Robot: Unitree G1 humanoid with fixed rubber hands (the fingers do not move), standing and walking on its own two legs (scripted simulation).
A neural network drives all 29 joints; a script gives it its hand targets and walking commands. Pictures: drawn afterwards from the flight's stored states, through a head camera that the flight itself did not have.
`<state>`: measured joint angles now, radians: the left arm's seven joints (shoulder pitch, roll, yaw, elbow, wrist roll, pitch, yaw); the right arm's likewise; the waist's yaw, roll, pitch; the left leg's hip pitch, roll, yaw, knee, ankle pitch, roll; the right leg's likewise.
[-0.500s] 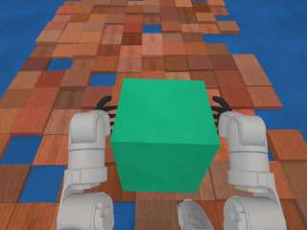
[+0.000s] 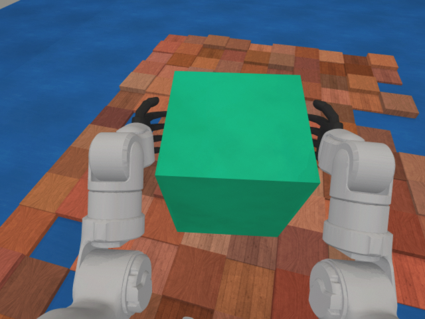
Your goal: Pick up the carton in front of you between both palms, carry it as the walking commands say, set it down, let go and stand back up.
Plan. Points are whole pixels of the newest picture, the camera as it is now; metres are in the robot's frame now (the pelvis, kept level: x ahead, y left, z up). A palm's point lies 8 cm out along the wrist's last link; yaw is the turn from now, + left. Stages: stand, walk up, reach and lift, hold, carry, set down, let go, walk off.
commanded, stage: carry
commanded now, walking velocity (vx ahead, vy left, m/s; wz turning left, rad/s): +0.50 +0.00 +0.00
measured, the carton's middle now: (231, 162) +0.39 +0.04 +0.11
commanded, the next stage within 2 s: none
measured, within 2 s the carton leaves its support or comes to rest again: neither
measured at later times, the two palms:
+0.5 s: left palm (190, 82) +0.67 +0.17 +0.10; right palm (307, 95) +0.64 -0.13 +0.10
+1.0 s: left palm (202, 37) +0.94 +0.18 +0.10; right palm (294, 43) +0.94 -0.12 +0.10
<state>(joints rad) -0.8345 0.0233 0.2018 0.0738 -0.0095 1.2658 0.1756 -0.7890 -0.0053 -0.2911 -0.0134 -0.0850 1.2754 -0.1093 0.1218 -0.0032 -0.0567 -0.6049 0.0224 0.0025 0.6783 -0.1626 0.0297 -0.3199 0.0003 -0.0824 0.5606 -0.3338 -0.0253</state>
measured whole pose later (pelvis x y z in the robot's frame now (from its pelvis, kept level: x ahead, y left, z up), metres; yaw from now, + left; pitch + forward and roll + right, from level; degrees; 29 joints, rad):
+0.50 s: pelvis +0.28 +0.04 -0.03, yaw -1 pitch +6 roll -2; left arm -0.87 0.01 0.30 0.29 0.10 1.32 0.14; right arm -0.82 0.01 -0.30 0.28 -0.08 1.26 -0.12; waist -0.07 -0.02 -0.05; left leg -0.09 -0.04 0.02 0.38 -0.39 0.07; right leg -0.69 -0.01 -0.11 0.67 -0.06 -0.05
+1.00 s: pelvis +0.58 +0.03 -0.03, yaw -1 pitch +5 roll +2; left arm -0.67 -0.02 0.22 0.09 0.05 1.18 0.13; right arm -0.66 0.02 -0.22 0.05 -0.08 1.19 -0.12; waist 0.05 -0.01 -0.07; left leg -0.69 0.02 0.09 0.76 -0.18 0.03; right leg -0.13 0.02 -0.08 0.43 -0.44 -0.07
